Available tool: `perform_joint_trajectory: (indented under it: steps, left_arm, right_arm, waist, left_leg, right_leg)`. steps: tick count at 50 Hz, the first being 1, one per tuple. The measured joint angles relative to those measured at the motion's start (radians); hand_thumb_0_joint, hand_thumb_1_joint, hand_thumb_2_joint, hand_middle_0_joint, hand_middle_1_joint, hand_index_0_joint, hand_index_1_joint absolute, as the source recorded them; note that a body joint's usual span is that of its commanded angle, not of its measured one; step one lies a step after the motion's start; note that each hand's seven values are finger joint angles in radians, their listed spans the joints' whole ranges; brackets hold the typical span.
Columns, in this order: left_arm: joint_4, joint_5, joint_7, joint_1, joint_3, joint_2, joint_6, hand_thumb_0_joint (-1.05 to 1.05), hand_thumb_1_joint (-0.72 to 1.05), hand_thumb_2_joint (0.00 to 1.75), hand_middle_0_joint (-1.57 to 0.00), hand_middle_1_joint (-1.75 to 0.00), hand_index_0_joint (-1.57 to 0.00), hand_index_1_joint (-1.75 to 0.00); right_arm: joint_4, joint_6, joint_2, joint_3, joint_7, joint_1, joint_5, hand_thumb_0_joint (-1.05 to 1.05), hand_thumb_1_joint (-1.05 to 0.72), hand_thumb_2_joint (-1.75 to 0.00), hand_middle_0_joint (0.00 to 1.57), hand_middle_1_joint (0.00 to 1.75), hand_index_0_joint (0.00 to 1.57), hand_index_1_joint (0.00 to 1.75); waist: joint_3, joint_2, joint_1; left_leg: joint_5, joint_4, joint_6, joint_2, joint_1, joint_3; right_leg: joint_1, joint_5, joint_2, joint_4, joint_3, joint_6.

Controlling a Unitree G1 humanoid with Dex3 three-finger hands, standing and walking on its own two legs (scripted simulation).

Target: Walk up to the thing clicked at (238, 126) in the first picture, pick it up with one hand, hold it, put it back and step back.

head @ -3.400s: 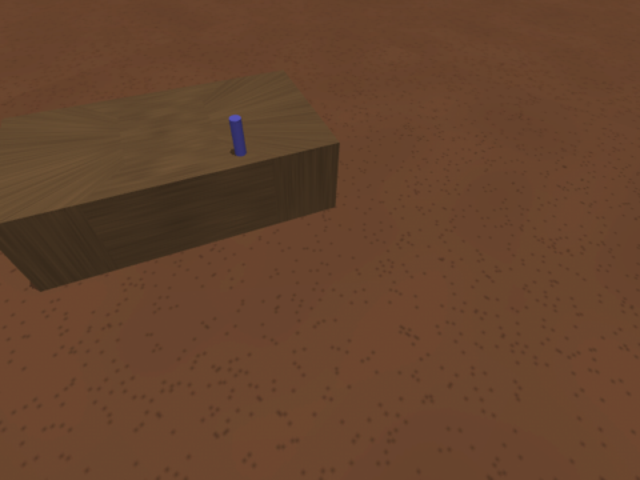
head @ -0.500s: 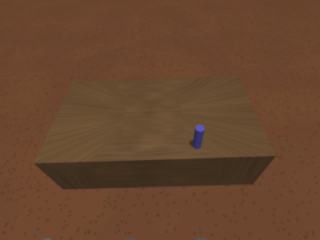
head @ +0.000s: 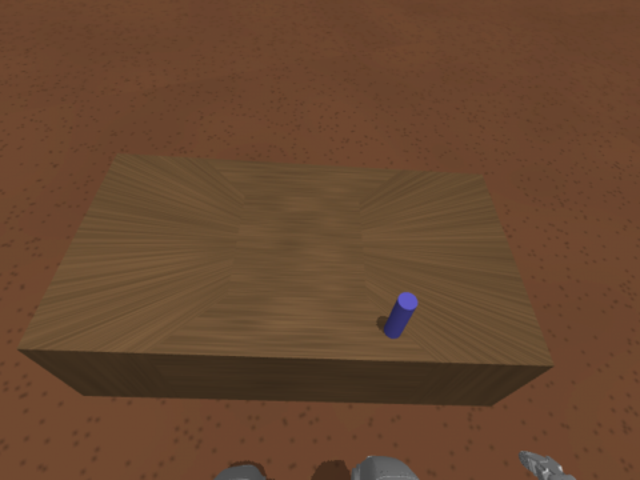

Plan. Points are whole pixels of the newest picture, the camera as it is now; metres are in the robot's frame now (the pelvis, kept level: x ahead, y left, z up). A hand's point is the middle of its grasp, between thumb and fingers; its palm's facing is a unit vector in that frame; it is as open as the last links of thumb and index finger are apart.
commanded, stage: walk up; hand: right
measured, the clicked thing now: (399, 316) +0.49 -0.20 -0.33
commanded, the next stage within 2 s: stand in 1.40 s
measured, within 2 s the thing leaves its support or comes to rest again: neither
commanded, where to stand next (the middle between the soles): +0.10 +0.01 m, yaw -1 degrees
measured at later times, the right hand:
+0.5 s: hand out of the picture +0.08 -0.26 -0.15, palm faces -0.03 +0.95 -0.31, open 7.4 cm
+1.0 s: hand out of the picture +0.13 -0.26 -0.13, palm faces -0.03 +0.94 -0.33, open 7.4 cm
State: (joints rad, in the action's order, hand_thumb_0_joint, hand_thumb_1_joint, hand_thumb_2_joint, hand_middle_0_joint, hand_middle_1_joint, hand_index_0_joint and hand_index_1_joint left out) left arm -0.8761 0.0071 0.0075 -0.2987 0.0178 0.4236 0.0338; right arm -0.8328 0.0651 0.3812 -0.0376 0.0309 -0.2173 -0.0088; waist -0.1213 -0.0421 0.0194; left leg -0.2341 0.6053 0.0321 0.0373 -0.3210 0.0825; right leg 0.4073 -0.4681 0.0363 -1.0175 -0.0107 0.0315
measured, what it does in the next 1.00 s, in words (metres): steps on the spot: right foot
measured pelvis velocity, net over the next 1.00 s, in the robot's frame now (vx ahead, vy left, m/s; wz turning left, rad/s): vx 0.03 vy -0.01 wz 0.00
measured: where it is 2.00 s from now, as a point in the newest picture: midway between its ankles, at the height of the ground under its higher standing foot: outside the picture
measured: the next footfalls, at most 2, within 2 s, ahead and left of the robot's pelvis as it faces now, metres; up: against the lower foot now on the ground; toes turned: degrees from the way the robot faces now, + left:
right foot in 0.14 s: +0.11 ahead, -0.15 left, +0.00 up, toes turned -3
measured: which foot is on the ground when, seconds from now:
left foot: down 0.00-1.00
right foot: up 0.00-0.12, down 0.14-1.00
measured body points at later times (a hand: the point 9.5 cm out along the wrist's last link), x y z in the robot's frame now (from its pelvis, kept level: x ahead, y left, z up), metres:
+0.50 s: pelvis +0.02 -0.01 +0.01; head +0.03 -0.01 +0.46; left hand +0.13 +0.29 -0.11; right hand +0.08 -0.31 -0.13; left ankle +0.05 +0.11 -0.73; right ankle +0.07 -0.14 -0.73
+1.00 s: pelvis +0.03 -0.01 +0.02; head +0.04 -0.01 +0.47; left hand +0.10 +0.30 -0.11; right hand +0.13 -0.31 -0.11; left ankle +0.05 +0.11 -0.73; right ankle +0.07 -0.14 -0.73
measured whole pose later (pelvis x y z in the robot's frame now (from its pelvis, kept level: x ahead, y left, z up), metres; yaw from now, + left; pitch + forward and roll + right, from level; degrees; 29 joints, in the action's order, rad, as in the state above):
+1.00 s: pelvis +0.03 -0.01 +0.02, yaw +0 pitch -3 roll +0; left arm -1.19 -0.01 0.01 -0.08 0.00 0.35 0.02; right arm -1.16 0.01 0.36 -0.01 0.02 -0.07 -0.01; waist -0.05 0.01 0.02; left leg -0.17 0.35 0.00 0.02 -0.13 0.04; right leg 0.16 -0.13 0.05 -0.34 -0.05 -0.03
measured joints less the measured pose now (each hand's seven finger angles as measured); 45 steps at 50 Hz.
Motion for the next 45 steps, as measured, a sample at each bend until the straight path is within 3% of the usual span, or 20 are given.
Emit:
perform_joint_trajectory:
  steps: [5,7,9,11,13,16,30,45]
  left_arm:
    - [-0.02,-0.002,-0.005,0.03,0.006,-0.009,0.0,0.01,0.91,0.89,-0.2,-0.3,-0.21,-0.3]
    - [-0.033,-0.005,-0.01,0.038,0.009,-0.01,0.002,0.01,0.91,0.89,-0.2,-0.3,-0.21,-0.3]
    - [-0.056,-0.015,-0.015,0.053,0.011,-0.023,0.004,0.01,0.91,0.89,-0.2,-0.3,-0.21,-0.3]
    - [-0.07,-0.018,-0.013,0.069,0.001,-0.03,0.002,0.01,0.91,0.89,-0.2,-0.3,-0.21,-0.3]
    - [-0.079,-0.02,-0.012,0.089,-0.008,-0.039,0.0,0.01,0.91,0.89,-0.2,-0.3,-0.21,-0.3]
    - [-0.095,-0.017,-0.01,0.13,-0.015,-0.045,-0.007,0.01,0.91,0.89,-0.2,-0.3,-0.21,-0.3]
    - [-0.214,-0.001,0.002,0.231,-0.024,-0.061,-0.011,0.01,0.91,0.89,-0.2,-0.3,-0.21,-0.3]
    - [-0.298,-0.01,0.005,0.224,-0.018,-0.069,-0.017,0.01,0.91,0.89,-0.2,-0.3,-0.21,-0.3]
  right_arm:
    - [-0.008,-0.021,0.007,0.014,-0.011,0.017,-0.005,0.01,-0.9,-0.89,0.2,0.3,0.2,0.3]
    - [-0.018,-0.036,0.01,0.017,-0.012,0.025,0.002,0.01,-0.9,-0.89,0.2,0.3,0.2,0.3]
    - [-0.042,-0.056,0.012,0.016,-0.016,0.043,0.011,0.01,-0.9,-0.89,0.2,0.3,0.2,0.3]
    - [-0.067,-0.074,0.005,0.016,-0.019,0.056,0.013,0.01,-0.91,-0.89,0.2,0.3,0.2,0.3]
    - [-0.09,-0.078,0.006,0.016,-0.016,0.066,0.016,0.01,-0.91,-0.89,0.2,0.3,0.2,0.3]
    - [-0.133,-0.067,0.0,0.015,-0.014,0.073,0.012,0.01,-0.91,-0.89,0.2,0.3,0.2,0.3]
    - [-0.305,-0.055,-0.021,0.043,-0.002,0.082,-0.001,0.01,-0.91,-0.89,0.2,0.3,0.2,0.3]
    - [-0.328,-0.053,-0.015,0.027,-0.009,0.145,-0.003,0.01,-0.91,-0.89,0.2,0.3,0.2,0.3]
  waist:
    - [-0.006,0.017,-0.011]
    - [-0.001,0.027,-0.01]
    - [0.0,0.062,-0.01]
    - [0.01,0.068,-0.009]
    - [0.015,0.075,-0.006]
    - [0.011,0.068,-0.011]
    - [0.059,0.038,-0.023]
    - [0.076,0.045,-0.01]
  left_leg:
    - [-0.038,0.042,-0.01,0.008,0.001,0.005]
    - [-0.072,0.096,-0.02,0.014,-0.015,0.004]
    - [-0.102,0.145,-0.03,0.036,-0.028,-0.009]
    - [-0.198,0.176,-0.023,0.017,-0.036,-0.027]
    - [-0.226,0.167,-0.014,0.001,-0.023,-0.04]
    - [-0.068,0.081,-0.03,-0.012,0.01,-0.031]
    - [0.016,-0.145,-0.033,-0.015,0.132,-0.031]
    - [0.056,-0.242,-0.036,-0.017,0.187,-0.037]
  right_leg:
    - [-0.007,0.1,0.02,0.214,-0.013,-0.017]
    - [-0.049,0.184,0.013,0.319,-0.018,-0.013]
    - [-0.058,0.191,-0.006,0.322,-0.028,-0.031]
    - [-0.048,0.174,0.0,0.302,-0.027,-0.031]
    - [-0.042,0.174,0.007,0.302,-0.022,-0.033]
    - [-0.046,0.181,0.024,0.312,-0.016,-0.045]
    - [-0.183,0.298,0.017,0.568,-0.027,-0.056]
    - [-0.244,0.338,0.015,0.671,-0.036,-0.058]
